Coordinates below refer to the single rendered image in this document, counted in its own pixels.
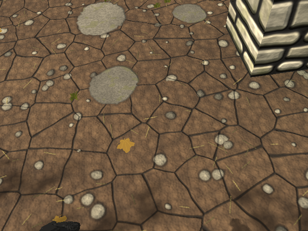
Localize robot left hand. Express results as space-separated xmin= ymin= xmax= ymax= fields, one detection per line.
xmin=39 ymin=220 xmax=81 ymax=231

